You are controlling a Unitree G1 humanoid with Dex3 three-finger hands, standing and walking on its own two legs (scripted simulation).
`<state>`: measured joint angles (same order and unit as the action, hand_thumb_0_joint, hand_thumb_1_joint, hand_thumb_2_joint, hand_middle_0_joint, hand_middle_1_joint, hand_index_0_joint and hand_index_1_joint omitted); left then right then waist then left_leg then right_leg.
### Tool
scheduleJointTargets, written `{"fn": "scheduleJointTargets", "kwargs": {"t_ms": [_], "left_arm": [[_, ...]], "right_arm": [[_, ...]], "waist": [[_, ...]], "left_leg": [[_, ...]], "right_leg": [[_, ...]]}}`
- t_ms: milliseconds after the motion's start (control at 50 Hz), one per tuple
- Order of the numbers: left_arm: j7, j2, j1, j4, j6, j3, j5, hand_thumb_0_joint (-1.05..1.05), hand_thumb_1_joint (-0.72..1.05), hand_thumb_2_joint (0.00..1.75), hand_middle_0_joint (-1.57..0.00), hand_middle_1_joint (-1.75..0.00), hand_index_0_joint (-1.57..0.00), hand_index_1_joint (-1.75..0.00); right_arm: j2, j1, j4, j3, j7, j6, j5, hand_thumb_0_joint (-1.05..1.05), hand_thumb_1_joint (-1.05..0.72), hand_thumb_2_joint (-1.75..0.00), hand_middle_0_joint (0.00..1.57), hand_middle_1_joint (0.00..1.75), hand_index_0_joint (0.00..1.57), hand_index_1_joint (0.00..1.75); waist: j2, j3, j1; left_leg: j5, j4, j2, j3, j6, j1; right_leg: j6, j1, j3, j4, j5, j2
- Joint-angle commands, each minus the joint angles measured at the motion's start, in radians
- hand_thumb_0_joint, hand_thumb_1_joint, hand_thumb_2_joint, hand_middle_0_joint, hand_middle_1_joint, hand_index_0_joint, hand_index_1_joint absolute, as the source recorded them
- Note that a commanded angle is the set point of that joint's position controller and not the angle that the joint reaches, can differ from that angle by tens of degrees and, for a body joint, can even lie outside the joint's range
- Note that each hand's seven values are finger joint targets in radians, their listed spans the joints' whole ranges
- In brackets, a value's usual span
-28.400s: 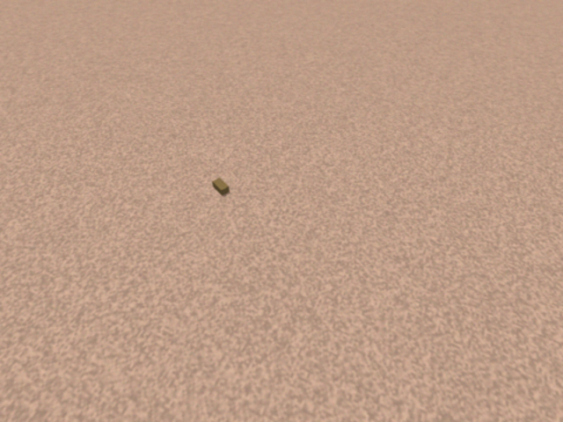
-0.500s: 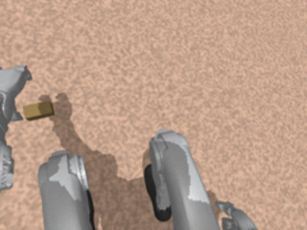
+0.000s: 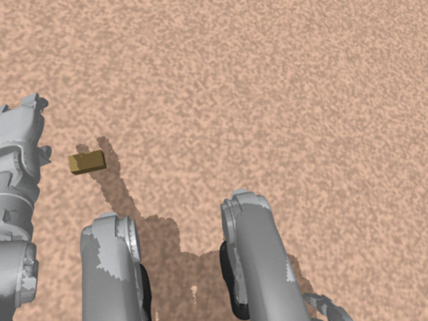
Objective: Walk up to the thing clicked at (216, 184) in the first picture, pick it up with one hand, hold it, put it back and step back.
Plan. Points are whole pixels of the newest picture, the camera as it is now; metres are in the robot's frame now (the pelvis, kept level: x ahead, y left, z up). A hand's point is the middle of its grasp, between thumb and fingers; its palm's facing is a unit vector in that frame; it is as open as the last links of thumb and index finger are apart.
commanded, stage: home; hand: left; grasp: from above
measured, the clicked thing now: (88, 162) +0.49 +0.24 -0.35
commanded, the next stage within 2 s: none
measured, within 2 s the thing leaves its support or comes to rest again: neither
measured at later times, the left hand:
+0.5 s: hand out of the picture +0.27 +0.22 +0.08, palm faces -0.07 -0.88 -0.48, open 7.4 cm
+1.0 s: hand out of the picture +0.22 +0.20 +0.28, palm faces +0.18 -0.96 -0.22, open 7.4 cm
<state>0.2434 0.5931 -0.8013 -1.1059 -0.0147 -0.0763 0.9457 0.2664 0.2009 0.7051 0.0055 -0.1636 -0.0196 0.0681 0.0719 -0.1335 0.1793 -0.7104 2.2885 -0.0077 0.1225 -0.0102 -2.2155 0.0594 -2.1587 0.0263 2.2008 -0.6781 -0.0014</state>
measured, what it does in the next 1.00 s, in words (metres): rises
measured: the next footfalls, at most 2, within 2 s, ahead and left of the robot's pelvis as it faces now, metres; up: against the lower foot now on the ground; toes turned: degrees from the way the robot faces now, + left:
none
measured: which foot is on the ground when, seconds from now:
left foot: down 0.00-1.00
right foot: down 0.00-1.00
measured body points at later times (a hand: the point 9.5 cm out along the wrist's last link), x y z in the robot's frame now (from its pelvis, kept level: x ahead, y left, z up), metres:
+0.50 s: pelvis +0.00 -0.01 +0.18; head +0.14 +0.03 +0.61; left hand +0.28 +0.27 +0.11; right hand +0.24 -0.23 +0.08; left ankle +0.07 +0.13 -0.34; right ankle +0.10 -0.14 -0.34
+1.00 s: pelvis +0.07 +0.00 +0.33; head +0.09 +0.01 +0.78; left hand +0.21 +0.25 +0.30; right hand +0.24 -0.23 +0.26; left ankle +0.07 +0.13 -0.34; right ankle +0.10 -0.14 -0.34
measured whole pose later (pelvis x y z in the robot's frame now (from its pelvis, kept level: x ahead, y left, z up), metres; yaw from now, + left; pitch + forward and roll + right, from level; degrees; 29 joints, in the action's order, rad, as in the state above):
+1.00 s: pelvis +0.07 +0.00 +0.33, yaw +6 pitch +13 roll -3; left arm 0.07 0.22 0.46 0.12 0.46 -0.04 -0.07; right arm 0.22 0.32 0.52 0.04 0.19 -0.18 -0.03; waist 0.06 -0.18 0.06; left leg -0.50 1.08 -0.04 0.07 -0.02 -0.80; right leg 0.02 -0.75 0.05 1.00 -0.47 0.01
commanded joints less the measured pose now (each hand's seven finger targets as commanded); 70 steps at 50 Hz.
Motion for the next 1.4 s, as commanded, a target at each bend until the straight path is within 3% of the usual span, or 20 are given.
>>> {"fn": "scheduleJointTargets", "kwargs": {"t_ms": [0, 40, 100, 160, 180, 220, 260, 320, 360, 440, 640, 660, 800, 880, 980, 1120, 1300, 1320, 1380], "left_arm": [[-0.104, 0.158, 0.004, 0.33, 0.031, -0.036, -0.175, 0.0, 0.81, 0.92, -0.2, -0.35, -0.2, -0.35], [-0.15, 0.114, 0.046, 0.484, 0.036, -0.013, -0.244, 0.0, 0.9, 0.9, -0.2, -0.3, -0.2, -0.3], [-0.177, 0.091, 0.125, 0.649, 0.043, -0.032, -0.341, 0.0, 0.9, 0.9, -0.2, -0.3, -0.2, -0.3], [-0.181, 0.062, 0.185, 0.765, 0.049, -0.03, -0.403, 0.0, 0.9, 0.9, -0.2, -0.3, -0.2, -0.3], [-0.177, 0.054, 0.199, 0.791, 0.056, -0.038, -0.423, 0.0, 0.9, 0.9, -0.2, -0.3, -0.2, -0.3], [-0.175, -0.008, 0.258, 0.842, 0.073, -0.003, -0.473, 0.0, 0.9, 0.9, -0.2, -0.3, -0.2, -0.3], [-0.169, -0.014, 0.338, 0.892, 0.098, -0.025, -0.526, 0.0, 0.9, 0.9, -0.2, -0.3, -0.2, -0.3], [-0.167, -0.04, 0.424, 0.98, 0.149, -0.017, -0.607, 0.0, 0.9, 0.9, -0.2, -0.3, -0.2, -0.3], [-0.164, -0.085, 0.507, 0.995, 0.184, 0.001, -0.667, 0.0, 0.9, 0.9, -0.2, -0.3, -0.2, -0.3], [-0.16, -0.104, 0.612, 1.066, 0.241, -0.009, -0.785, 0.0, 0.9, 0.9, -0.2, -0.3, -0.2, -0.3], [-0.14, -0.205, 0.886, 1.187, 0.357, -0.039, -0.951, 0.0, 0.9, 0.9, -0.2, -0.3, -0.2, -0.3], [-0.142, -0.22, 0.907, 1.202, 0.364, -0.029, -0.96, 0.0, 0.9, 0.9, -0.2, -0.3, -0.2, -0.3], [-0.155, -0.259, 1.114, 1.315, 0.411, -0.043, -1.012, 0.0, 0.9, 0.9, -0.2, -0.3, -0.2, -0.3], [-0.165, -0.269, 1.228, 1.391, 0.428, -0.03, -1.009, 0.0, 0.9, 0.9, -0.2, -0.3, -0.2, -0.3], [-0.184, -0.285, 1.292, 1.423, 0.439, -0.02, -1.008, 0.0, 0.9, 0.9, -0.2, -0.3, -0.2, -0.3], [-0.216, -0.284, 1.28, 1.414, 0.436, -0.01, -0.998, 0.0, 0.9, 0.9, -0.2, -0.3, -0.2, -0.3], [-0.222, -0.274, 1.257, 1.427, 0.424, -0.01, -0.987, 0.0, 0.9, 0.9, -0.2, -0.3, -0.2, -0.3], [-0.221, -0.256, 1.244, 1.457, 0.418, -0.03, -0.99, 0.0, 0.9, 0.9, -0.2, -0.3, -0.2, -0.3], [-0.22, -0.273, 1.263, 1.43, 0.422, -0.014, -0.988, 0.0, 0.9, 0.9, -0.2, -0.3, -0.2, -0.3]], "right_arm": [[0.252, 0.151, -0.103, -0.102, 0.034, 0.014, -0.041, 0.0, -0.9, -0.9, 0.2, 0.3, 0.2, 0.3], [0.237, 0.124, -0.134, -0.104, 0.045, 0.021, -0.05, 0.0, -0.9, -0.9, 0.2, 0.3, 0.2, 0.3], [0.213, 0.077, -0.17, -0.11, 0.065, 0.019, -0.061, 0.0, -0.9, -0.9, 0.2, 0.3, 0.2, 0.3], [0.197, 0.032, -0.198, -0.11, 0.087, 0.012, -0.072, 0.0, -0.9, -0.9, 0.2, 0.3, 0.2, 0.3], [0.188, 0.017, -0.2, -0.108, 0.095, 0.008, -0.074, 0.0, -0.9, -0.9, 0.2, 0.3, 0.2, 0.3], [0.177, -0.001, -0.21, -0.103, 0.111, -0.006, -0.081, 0.0, -0.9, -0.9, 0.2, 0.3, 0.2, 0.3], [0.176, -0.019, -0.22, -0.102, 0.131, -0.022, -0.087, 0.0, -0.9, -0.9, 0.2, 0.3, 0.2, 0.3], [0.168, -0.053, -0.239, -0.095, 0.16, -0.042, -0.096, 0.0, -0.9, -0.9, 0.2, 0.3, 0.2, 0.3], [0.153, -0.069, -0.25, -0.084, 0.178, -0.057, -0.1, 0.0, -0.9, -0.9, 0.2, 0.3, 0.2, 0.3], [0.135, -0.096, -0.267, -0.067, 0.21, -0.084, -0.104, 0.0, -0.9, -0.9, 0.2, 0.3, 0.2, 0.3], [0.08, -0.033, -0.296, -0.016, 0.289, -0.14, -0.113, 0.0, -0.9, -0.9, 0.2, 0.3, 0.2, 0.3], [0.075, -0.025, -0.295, -0.014, 0.299, -0.148, -0.113, 0.0, -0.9, -0.9, 0.2, 0.3, 0.2, 0.3], [0.062, 0.031, -0.322, -0.007, 0.344, -0.193, -0.103, 0.0, -0.9, -0.9, 0.2, 0.3, 0.2, 0.3], [0.055, 0.048, -0.338, -0.011, 0.36, -0.213, -0.099, 0.0, -0.9, -0.9, 0.2, 0.3, 0.2, 0.3], [0.055, 0.048, -0.342, -0.014, 0.369, -0.238, -0.089, 0.0, -0.9, -0.9, 0.2, 0.3, 0.2, 0.3], [0.07, 0.031, -0.336, -0.026, 0.367, -0.269, -0.078, 0.0, -0.9, -0.9, 0.2, 0.3, 0.2, 0.3], [0.075, 0.018, -0.328, -0.025, 0.361, -0.29, -0.073, 0.0, -0.9, -0.9, 0.2, 0.3, 0.2, 0.3], [0.077, 0.013, -0.327, -0.025, 0.36, -0.289, -0.072, 0.0, -0.9, -0.9, 0.2, 0.3, 0.2, 0.3], [0.073, 0.01, -0.322, -0.021, 0.361, -0.292, -0.073, 0.0, -0.9, -0.9, 0.2, 0.3, 0.2, 0.3]], "waist": [[0.052, -0.649, -0.034], [0.05, -0.645, -0.044], [0.049, -0.621, -0.067], [0.083, -0.612, -0.084], [0.089, -0.618, -0.091], [0.093, -0.585, -0.077], [0.095, -0.593, -0.091], [0.083, -0.587, -0.099], [0.038, -0.549, -0.085], [0.034, -0.459, -0.089], [0.013, -0.371, -0.106], [0.014, -0.352, -0.098], [0.015, -0.258, -0.12], [0.011, -0.223, -0.126], [-0.036, -0.149, -0.123], [-0.04, -0.065, -0.123], [-0.021, -0.087, -0.128], [-0.012, -0.08, -0.14], [-0.009, -0.088, -0.141]], "left_leg": [[0.218, -0.385, 0.025, -0.067, 0.043, 0.517], [0.219, -0.421, 0.022, -0.066, 0.043, 0.548], [0.155, -0.494, 0.016, -0.061, 0.039, 0.609], [0.096, -0.587, 0.005, -0.039, 0.031, 0.708], [0.086, -0.605, 0.0, -0.044, 0.032, 0.742], [0.075, -0.659, -0.001, -0.042, 0.029, 0.784], [0.065, -0.71, 0.0, -0.038, 0.028, 0.846], [0.056, -0.779, -0.003, -0.032, 0.026, 0.926], [0.059, -0.811, 0.001, -0.045, 0.03, 0.942], [0.011, -0.92, -0.002, -0.033, 0.032, 1.022], [0.225, -1.137, -0.007, -0.035, 0.022, 1.295], [0.251, -1.155, -0.006, -0.044, 0.023, 1.312], [0.36, -1.302, 0.002, -0.065, 0.019, 1.47], [0.434, -1.36, 0.009, -0.08, 0.018, 1.543], [0.449, -1.405, 0.01, -0.078, 0.024, 1.577], [0.396, -1.452, 0.007, -0.078, 0.021, 1.592], [0.401, -1.455, 0.008, -0.076, 0.019, 1.618], [0.377, -1.464, 0.008, -0.075, 0.018, 1.612], [0.365, -1.468, 0.006, -0.071, 0.018, 1.612]], "right_leg": [[-0.094, 0.502, 0.087, -0.346, 0.248, -0.022], [-0.096, 0.532, 0.072, -0.386, 0.248, -0.019], [-0.095, 0.564, 0.058, -0.456, 0.185, -0.014], [-0.096, 0.577, 0.052, -0.5, 0.137, -0.01], [-0.094, 0.595, 0.047, -0.52, 0.135, -0.012], [-0.089, 0.626, 0.043, -0.561, 0.134, -0.007], [-0.087, 0.672, 0.04, -0.605, 0.125, -0.004], [-0.084, 0.743, 0.032, -0.676, 0.115, -0.003], [-0.08, 0.804, 0.025, -0.737, 0.108, -0.005], [-0.076, 0.88, 0.013, -0.843, 0.064, -0.004], [-0.075, 1.186, 0.012, -1.074, 0.235, -0.006], [-0.074, 1.219, 0.011, -1.102, 0.256, -0.008], [-0.064, 1.418, 0.022, -1.27, 0.352, -0.011], [-0.062, 1.501, 0.029, -1.34, 0.411, -0.017], [-0.058, 1.54, 0.04, -1.392, 0.419, -0.019], [-0.055, 1.523, 0.058, -1.414, 0.354, -0.021], [-0.054, 1.539, 0.053, -1.41, 0.364, -0.018], [-0.055, 1.541, 0.054, -1.415, 0.343, -0.019], [-0.058, 1.539, 0.053, -1.411, 0.331, -0.019]]}}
